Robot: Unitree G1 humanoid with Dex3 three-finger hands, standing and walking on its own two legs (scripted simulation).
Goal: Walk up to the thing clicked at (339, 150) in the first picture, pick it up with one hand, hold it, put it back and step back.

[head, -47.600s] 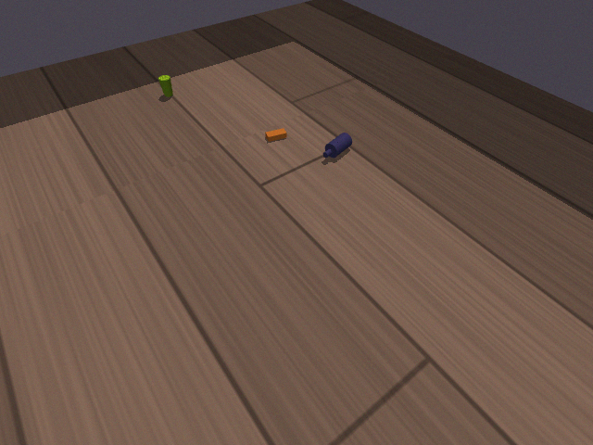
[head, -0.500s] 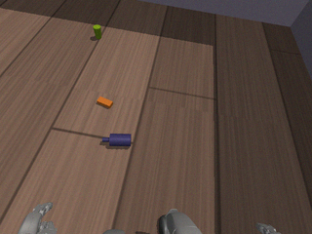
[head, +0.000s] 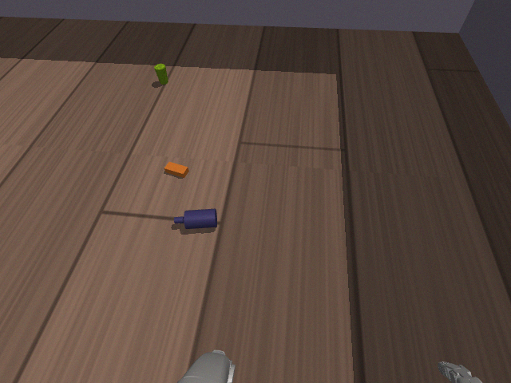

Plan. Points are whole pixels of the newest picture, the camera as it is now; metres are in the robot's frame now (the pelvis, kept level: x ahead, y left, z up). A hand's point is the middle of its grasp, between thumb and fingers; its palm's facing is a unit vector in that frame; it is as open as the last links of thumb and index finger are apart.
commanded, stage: step back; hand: left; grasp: from above
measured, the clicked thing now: (195, 219) +0.84 +0.31 -0.72
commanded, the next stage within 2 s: stand in 1.42 s
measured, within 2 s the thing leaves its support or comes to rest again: neither
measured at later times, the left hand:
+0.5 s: hand out of the picture -0.11 +0.24 -0.16, palm faces +0.03 -0.94 -0.35, open 7.4 cm
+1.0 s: hand out of the picture -0.16 +0.27 -0.15, palm faces +0.07 -0.92 -0.39, open 7.4 cm
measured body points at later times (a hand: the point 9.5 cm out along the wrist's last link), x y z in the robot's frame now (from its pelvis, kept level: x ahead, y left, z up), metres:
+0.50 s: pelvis -0.17 -0.04 +0.00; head -0.14 -0.01 +0.45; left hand -0.11 +0.29 -0.13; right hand -0.03 -0.34 -0.09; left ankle -0.10 +0.09 -0.73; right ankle -0.22 -0.19 -0.71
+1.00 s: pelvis -0.18 -0.01 +0.00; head -0.16 +0.00 +0.45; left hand -0.16 +0.32 -0.12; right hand -0.10 -0.32 -0.11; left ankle -0.17 +0.09 -0.73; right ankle -0.21 -0.16 -0.67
